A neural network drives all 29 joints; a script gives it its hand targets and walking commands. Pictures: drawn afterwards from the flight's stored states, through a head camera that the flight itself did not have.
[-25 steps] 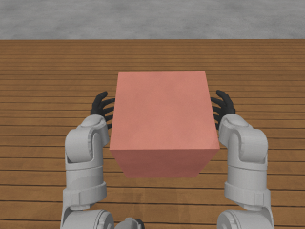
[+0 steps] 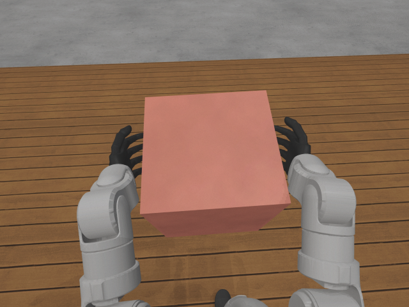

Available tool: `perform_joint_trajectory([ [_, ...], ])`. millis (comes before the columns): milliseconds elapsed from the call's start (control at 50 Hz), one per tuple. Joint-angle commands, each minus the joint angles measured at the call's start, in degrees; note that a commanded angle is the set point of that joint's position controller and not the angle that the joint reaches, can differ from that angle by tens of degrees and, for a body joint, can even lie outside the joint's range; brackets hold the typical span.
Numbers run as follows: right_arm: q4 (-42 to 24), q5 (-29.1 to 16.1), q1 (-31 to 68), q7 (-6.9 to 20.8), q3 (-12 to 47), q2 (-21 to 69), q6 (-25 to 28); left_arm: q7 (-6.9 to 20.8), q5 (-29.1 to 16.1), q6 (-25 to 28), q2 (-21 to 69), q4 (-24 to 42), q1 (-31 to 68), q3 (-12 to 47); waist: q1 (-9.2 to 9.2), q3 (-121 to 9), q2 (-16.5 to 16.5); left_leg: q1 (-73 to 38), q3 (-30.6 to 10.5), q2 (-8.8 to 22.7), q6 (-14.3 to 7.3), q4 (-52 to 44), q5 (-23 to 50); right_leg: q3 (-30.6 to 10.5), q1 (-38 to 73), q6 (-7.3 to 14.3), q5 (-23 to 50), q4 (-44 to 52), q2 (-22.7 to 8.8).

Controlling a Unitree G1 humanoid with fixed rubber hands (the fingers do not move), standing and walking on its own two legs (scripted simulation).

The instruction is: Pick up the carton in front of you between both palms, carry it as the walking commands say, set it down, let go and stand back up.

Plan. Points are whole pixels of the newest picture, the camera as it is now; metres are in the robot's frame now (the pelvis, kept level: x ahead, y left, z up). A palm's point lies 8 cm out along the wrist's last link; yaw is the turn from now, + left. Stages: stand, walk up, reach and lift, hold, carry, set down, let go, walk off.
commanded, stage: carry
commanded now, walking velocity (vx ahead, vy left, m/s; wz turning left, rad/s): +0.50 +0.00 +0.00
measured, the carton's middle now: (209, 173) +0.36 -0.02 +0.05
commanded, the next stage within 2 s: none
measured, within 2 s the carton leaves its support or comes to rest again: neither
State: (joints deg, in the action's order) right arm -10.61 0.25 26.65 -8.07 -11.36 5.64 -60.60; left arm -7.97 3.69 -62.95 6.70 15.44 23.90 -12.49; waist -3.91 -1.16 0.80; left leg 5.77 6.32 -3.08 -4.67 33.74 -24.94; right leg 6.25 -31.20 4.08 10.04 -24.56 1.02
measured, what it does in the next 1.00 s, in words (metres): goes down: right foot 0.05 m lower, then left foot 0.04 m lower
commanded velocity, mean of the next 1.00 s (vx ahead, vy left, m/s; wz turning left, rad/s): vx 0.07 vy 0.00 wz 0.00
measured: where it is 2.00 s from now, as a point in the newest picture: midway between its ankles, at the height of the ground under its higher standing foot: (212, 267)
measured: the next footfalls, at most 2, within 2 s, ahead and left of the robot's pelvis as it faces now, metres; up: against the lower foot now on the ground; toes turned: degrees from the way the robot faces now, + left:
right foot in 0.04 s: +0.18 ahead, -0.06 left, -0.05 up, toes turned -3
left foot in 0.48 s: +0.46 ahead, +0.04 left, -0.08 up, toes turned +4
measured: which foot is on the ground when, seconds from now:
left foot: down 0.00-0.06, up 0.08-0.46, down 0.48-1.00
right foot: up 0.00-0.02, down 0.04-0.50, up 0.52-0.64, down 0.66-1.00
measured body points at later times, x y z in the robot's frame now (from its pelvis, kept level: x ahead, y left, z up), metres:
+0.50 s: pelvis +0.31 -0.01 -0.06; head +0.34 -0.01 +0.39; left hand +0.66 +0.15 +0.06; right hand +0.66 -0.16 +0.06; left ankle +0.42 +0.04 -0.78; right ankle +0.16 -0.05 -0.73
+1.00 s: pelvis +0.41 -0.03 -0.06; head +0.42 -0.03 +0.39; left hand +0.76 +0.12 +0.05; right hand +0.76 -0.18 +0.05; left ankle +0.42 +0.04 -0.79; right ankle +0.34 -0.13 -0.77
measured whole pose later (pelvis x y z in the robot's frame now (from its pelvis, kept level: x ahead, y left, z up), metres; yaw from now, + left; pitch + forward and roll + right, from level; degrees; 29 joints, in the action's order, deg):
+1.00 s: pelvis +0.41 -0.03 -0.06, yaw -1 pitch +5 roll +0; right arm -4.0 3.0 26.7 -8.0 -12.3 5.4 -63.1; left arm -8.0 3.0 -63.7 5.2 4.0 26.3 -12.5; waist 0.5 -5.0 -0.5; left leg 21.9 5.6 -1.9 -5.7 32.7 -6.4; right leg 2.7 -16.8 1.5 -16.5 -37.7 0.5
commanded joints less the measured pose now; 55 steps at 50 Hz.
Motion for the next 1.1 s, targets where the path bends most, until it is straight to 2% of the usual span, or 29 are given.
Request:
perform_joint_trajectory([
  [0, 0.07, -15.57, 28.85, 6.32, 40.06, 42.03, -2.96, 4.46, -12.40, -1.04, 36.49, -3.08, 28.13, 36.83, 6.12, -23.01, -3.57, -1.52, -0.14, 7.33, 0.13, 17.92, 40.26, 1.16, 25.73, 0.62, 6.86, 2.82, -0.72],
  [20, 1.08, -14.83, 29.81, 5.75, 38.81, 40.60, -3.57, 4.39, -11.89, -1.64, 34.68, -4.68, 27.16, 34.80, 7.00, -24.62, 2.55, 8.89, 0.28, 4.80, 0.84, 27.91, 19.75, -7.40, 35.22, -0.63, 21.48, -5.71, -8.69],
  [40, 2.45, -14.53, 30.37, 5.24, 38.12, 41.08, -4.57, 3.86, -11.99, -2.22, 32.56, -6.04, 29.13, 33.83, 6.41, -27.83, 14.85, 25.28, -3.65, -1.49, 2.62, 40.57, -7.93, -27.46, 48.82, 7.32, 32.29, -9.84, -20.17],
  [60, 2.30, -14.09, 29.34, 4.68, 36.83, 40.39, -5.11, 3.67, -13.34, -2.58, 33.33, -6.54, 30.01, 33.94, 7.91, -30.81, 17.44, 36.58, -6.84, -1.85, 2.60, 51.87, -10.96, -39.65, 52.96, 16.60, 7.18, -4.77, -25.39],
  [80, 0.60, -14.06, 31.62, 4.21, 36.28, 41.03, -5.24, 4.13, -15.33, -2.61, 37.80, -6.32, 30.59, 35.17, 8.07, -27.90, 11.51, 38.69, -8.25, 1.28, 1.39, 50.13, -7.15, -38.61, 48.03, 15.05, -6.27, -0.99, -21.42],
  [100, 0.26, -13.68, 33.36, 4.05, 35.98, 43.53, -5.06, 4.82, -17.30, -2.44, 41.36, -4.41, 34.32, 36.70, 7.18, -24.88, 5.45, 37.45, -8.15, 2.62, 1.01, 46.16, -2.95, -34.32, 41.20, 12.48, -7.46, 0.56, -18.64],
  [120, 0.41, -12.98, 34.21, 4.12, 35.38, 45.31, -4.64, 5.62, -19.29, -2.06, 44.78, -3.17, 38.47, 38.58, 6.29, -22.75, 1.80, 35.65, -8.10, 3.81, 1.20, 41.69, -0.59, -30.84, 35.81, 11.29, -3.62, 1.49, -17.90],
  [140, 0.82, -12.17, 34.71, 4.33, 35.15, 46.86, -4.12, 6.34, -20.97, -1.44, 47.78, -2.54, 41.67, 40.28, 5.90, -22.46, 0.15, 32.79, -8.39, 4.74, 1.41, 38.27, 0.82, -28.09, 31.81, 10.43, -3.02, 2.10, -17.43],
  [180, 2.00, -11.13, 33.75, 4.87, 35.59, 49.14, -2.98, 7.35, -22.66, -0.12, 50.58, -2.21, 43.84, 42.11, 5.45, -21.85, 0.70, 30.81, -6.90, 5.24, 2.37, 31.27, 1.92, -22.55, 29.01, 8.45, 5.93, 1.78, -15.97],
  [240, 2.94, -10.29, 30.72, 5.09, 36.83, 50.24, -1.43, 7.80, -22.43, 1.22, 51.22, -3.35, 40.86, 42.82, 6.68, -23.23, 4.14, 33.49, -4.03, 3.86, 2.93, 22.21, 8.95, -15.50, 35.01, 6.09, 31.34, -2.16, -14.00],
  [280, 1.97, -10.23, 29.59, 5.12, 37.77, 50.23, -0.75, 7.83, -21.99, 1.69, 50.87, -3.44, 38.41, 42.86, 7.08, -24.43, 5.26, 33.24, -1.94, 2.42, 2.86, 16.17, 17.12, -11.06, 37.67, 3.95, 36.62, -4.37, -11.05],
  [340, -1.21, -10.70, 30.01, 5.16, 39.23, 48.87, -0.33, 7.65, -21.68, 2.07, 49.29, -1.73, 36.80, 43.01, 8.12, -23.71, 5.28, 29.74, 2.03, -0.92, 2.90, 4.55, 27.86, -6.10, 38.62, 1.94, 35.69, -7.68, -6.44],
  [400, -2.52, -11.04, 28.75, 5.33, 39.44, 45.89, -1.03, 6.96, -20.29, 1.69, 46.07, -2.21, 33.80, 42.06, 7.90, -22.33, 5.09, 19.50, 2.92, -2.47, 1.94, -6.26, 37.81, -3.13, 34.45, 1.88, 24.65, -13.48, -5.02],
  [440, -1.70, -10.31, 26.76, 5.29, 38.42, 43.38, -1.91, 6.53, -19.02, 0.92, 43.91, -3.55, 33.03, 41.23, 3.74, -22.90, 3.10, 4.58, 2.80, -0.44, 1.37, -17.09, 49.08, -0.90, 27.64, -0.73, 17.56, -23.93, -4.59],
  [460, -1.15, -9.85, 25.96, 5.19, 37.49, 41.82, -2.39, 6.34, -18.18, 0.46, 42.68, -4.54, 32.89, 40.44, 2.19, -23.25, 0.25, -5.22, -1.56, 5.80, 0.87, -13.73, 65.01, -0.18, 19.89, -2.16, 1.46, -30.35, -2.95],
  [480, 0.16, -9.24, 25.02, 5.02, 35.81, 39.69, -2.92, 5.98, -17.17, -0.29, 41.79, -6.11, 33.20, 39.35, 1.92, -25.35, -7.79, -17.51, -14.64, 18.36, -2.37, -2.33, 98.65, 0.36, 6.36, -3.89, -34.11, -39.54, 1.59],
  [500, 1.69, -10.01, 26.15, 4.54, 35.50, 37.98, -3.32, 5.61, -16.75, -1.04, 41.53, -7.73, 31.69, 38.60, 1.63, -30.85, -10.76, -24.50, -24.03, 27.56, -12.91, 2.00, 107.48, -8.29, 0.44, -5.73, -49.74, -44.97, 3.30],
  [520, 2.35, -11.36, 25.53, 4.58, 36.54, 40.20, -3.44, 5.23, -16.48, -1.51, 41.13, -6.64, 31.55, 37.42, 0.81, -31.85, -8.73, -22.12, -24.62, 27.14, -14.91, -0.24, 94.10, -10.71, -0.52, -4.45, -50.23, -42.93, 1.21],
  [540, 1.07, -12.86, 26.72, 5.03, 36.88, 42.86, -3.32, 5.08, -16.45, -1.70, 42.66, -5.65, 33.09, 37.33, 1.01, -30.33, -6.45, -16.72, -22.78, 23.63, -13.26, -3.42, 80.69, -10.32, 1.46, -3.17, -48.93, -37.21, 0.11],
  [560, -0.54, -14.23, 29.64, 5.65, 37.80, 45.48, -3.22, 5.11, -16.36, -1.54, 44.55, -5.07, 34.47, 37.32, 1.94, -29.35, -4.36, -12.28, -22.03, 21.58, -10.64, -5.82, 71.62, -9.65, 4.40, -2.96, -45.43, -31.10, -0.70],
  [580, -1.96, -15.73, 32.82, 6.29, 39.28, 47.78, -3.04, 5.27, -16.26, -1.18, 46.24, -4.85, 34.78, 37.32, 2.88, -29.87, -4.22, -9.11, -20.67, 20.52, -9.29, -7.65, 64.57, -9.35, 7.51, -2.84, -42.27, -22.92, -1.43],
  [640, -3.03, -18.26, 36.76, 7.85, 41.91, 52.19, -1.83, 5.84, -15.16, 0.36, 48.96, -4.19, 36.04, 38.69, 2.52, -30.10, -6.51, -4.58, -15.86, 17.61, -5.00, -8.79, 63.07, -4.96, 15.70, -2.84, -35.06, -14.06, 0.99],
  [680, -3.11, -18.57, 37.07, 8.31, 42.41, 52.31, -1.22, 5.82, -14.25, 1.32, 49.30, -4.67, 35.35, 39.29, 2.48, -30.85, -6.26, -7.90, -13.16, 15.87, -2.90, -6.98, 66.83, -5.75, 14.96, -3.24, -29.27, -10.80, 0.40],
  [720, -1.65, -18.05, 35.16, 8.33, 42.29, 51.20, -0.86, 5.79, -13.91, 1.58, 48.64, -4.93, 34.10, 39.88, 2.45, -30.57, -7.01, -10.78, -12.27, 14.87, -2.05, -3.82, 73.13, -6.01, 14.88, -3.78, -24.09, -7.12, -0.84],
  [760, -0.21, -16.84, 32.63, 8.00, 41.29, 49.39, -0.85, 5.80, -14.32, 1.47, 47.37, -4.92, 33.20, 40.21, 2.77, -30.51, -6.93, -9.19, -11.53, 13.96, -2.25, -2.31, 73.98, -7.14, 16.86, -3.37, -17.24, -7.76, -2.61],
  [820, 1.46, -14.32, 29.54, 7.06, 39.09, 46.71, -1.64, 5.73, -15.34, 0.76, 45.22, -5.17, 33.07, 40.00, 3.33, -29.63, -1.46, -2.46, -8.74, 11.29, -2.95, -0.31, 64.04, -9.02, 20.19, -1.80, 2.77, -11.99, -6.24],
  [860, 2.90, -12.67, 28.06, 6.55, 37.48, 45.46, -2.37, 5.79, -15.75, 0.11, 44.46, -6.22, 32.67, 39.39, 3.43, -28.56, 0.30, 0.51, -7.96, 10.29, -3.07, 0.55, 59.07, -9.47, 20.90, -1.29, 9.11, -12.64, -7.24],
  [980, 4.67, -11.11, 30.47, 6.11, 35.57, 45.84, -3.04, 6.25, -16.59, -0.48, 45.58, -8.31, 36.13, 38.10, 3.55, -25.77, -0.51, 0.73, -8.30, 11.04, -3.42, -0.07, 57.80, -8.94, 18.78, -1.44, 4.08, -11.58, -7.29],
  [1080, 5.14, -11.67, 32.09, 5.87, 35.41, 46.56, -3.16, 5.79, -16.10, -0.56, 45.83, -9.67, 36.71, 36.72, 3.98, -25.21, 0.28, 2.95, -8.08, 10.81, -2.63, -0.29, 50.26, -9.68, 20.72, -0.27, 8.18, -10.92, -9.06],
])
